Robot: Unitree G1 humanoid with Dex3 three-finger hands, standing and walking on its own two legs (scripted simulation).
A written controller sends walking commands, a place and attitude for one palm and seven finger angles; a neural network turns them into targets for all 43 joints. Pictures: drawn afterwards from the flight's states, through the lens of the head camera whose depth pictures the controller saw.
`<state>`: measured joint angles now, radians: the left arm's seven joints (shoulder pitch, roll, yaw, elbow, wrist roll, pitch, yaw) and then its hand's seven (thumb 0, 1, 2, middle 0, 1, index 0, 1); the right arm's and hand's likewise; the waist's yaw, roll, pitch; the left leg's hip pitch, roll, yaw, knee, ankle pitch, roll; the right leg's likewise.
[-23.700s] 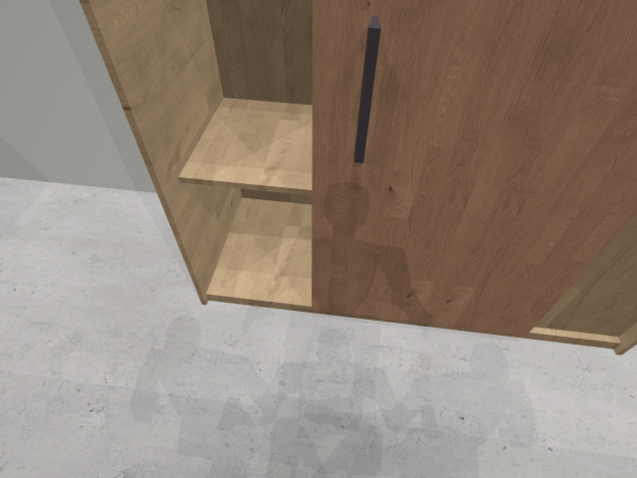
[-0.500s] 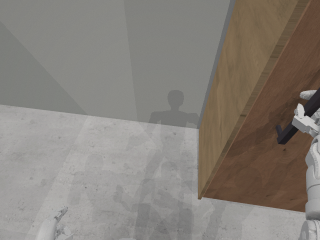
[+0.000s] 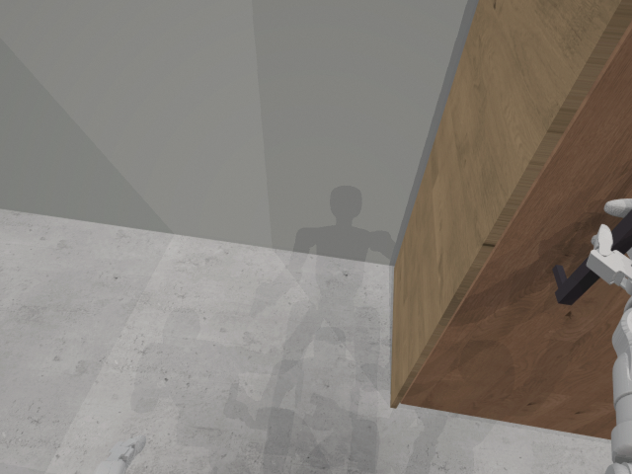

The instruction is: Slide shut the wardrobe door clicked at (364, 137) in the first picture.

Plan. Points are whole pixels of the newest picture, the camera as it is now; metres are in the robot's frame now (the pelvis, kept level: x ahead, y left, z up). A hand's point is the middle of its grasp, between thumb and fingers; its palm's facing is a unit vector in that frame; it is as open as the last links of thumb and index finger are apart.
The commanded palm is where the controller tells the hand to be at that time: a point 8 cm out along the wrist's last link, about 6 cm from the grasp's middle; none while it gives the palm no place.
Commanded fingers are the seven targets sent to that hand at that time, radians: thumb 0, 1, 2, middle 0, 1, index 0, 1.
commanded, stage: stop walking and hold the door there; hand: right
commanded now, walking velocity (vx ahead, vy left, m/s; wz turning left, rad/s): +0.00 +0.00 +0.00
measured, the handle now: (609, 233) +0.41 -0.35 +0.12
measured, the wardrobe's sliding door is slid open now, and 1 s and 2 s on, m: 0.00 0.00 0.00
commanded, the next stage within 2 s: loosen the grip on the handle in 1.88 s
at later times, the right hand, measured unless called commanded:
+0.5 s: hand (606, 259) +0.37 -0.33 +0.11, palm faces +0.37 +0.89 -0.27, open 5.6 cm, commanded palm +0.32 -0.38 +0.12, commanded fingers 0.00 -0.90 -0.90 0.45 1.40 0.45 1.40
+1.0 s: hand (609, 261) +0.36 -0.33 +0.12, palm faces +0.14 +0.96 -0.24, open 5.5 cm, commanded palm +0.33 -0.39 +0.12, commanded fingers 0.00 -0.90 -0.90 0.45 1.40 0.45 1.40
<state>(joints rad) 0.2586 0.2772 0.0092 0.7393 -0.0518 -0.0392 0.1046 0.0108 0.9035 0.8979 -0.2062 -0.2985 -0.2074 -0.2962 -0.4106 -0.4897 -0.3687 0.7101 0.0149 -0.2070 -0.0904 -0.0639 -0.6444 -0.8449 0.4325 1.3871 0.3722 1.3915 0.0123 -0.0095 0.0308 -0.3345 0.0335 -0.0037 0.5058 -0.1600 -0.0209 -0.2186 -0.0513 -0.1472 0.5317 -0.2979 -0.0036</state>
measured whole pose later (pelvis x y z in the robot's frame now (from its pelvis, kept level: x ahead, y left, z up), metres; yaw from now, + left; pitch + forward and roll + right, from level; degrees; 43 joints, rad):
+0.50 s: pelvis -0.02 -0.04 -0.01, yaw -3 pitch +0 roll +0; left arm 0.21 0.30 0.03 0.72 -0.05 0.00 0.09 0.01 0.91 0.90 -0.20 -0.30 -0.20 -0.30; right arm -0.51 -0.45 -0.31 0.71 -0.01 -0.23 -0.04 -0.21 -0.60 -0.82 0.45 1.40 0.43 1.40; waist 0.05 0.01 0.05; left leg -0.39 0.12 0.01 0.53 -0.14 -0.08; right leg -0.30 0.01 -0.06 0.59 -0.29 -0.01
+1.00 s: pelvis -0.05 -0.15 +0.00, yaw -3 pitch -1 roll -3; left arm 0.15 0.27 0.00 0.70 -0.02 -0.04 0.06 0.01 0.91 0.90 -0.20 -0.30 -0.21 -0.30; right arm -0.54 -0.33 -0.18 0.54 0.01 -0.22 -0.01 -0.14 -0.63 -0.81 0.46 1.40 0.43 1.40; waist 0.07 0.05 0.17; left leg -0.23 0.24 0.11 0.55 -0.28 -0.10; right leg -0.48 -0.06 -0.04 0.91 -0.37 0.04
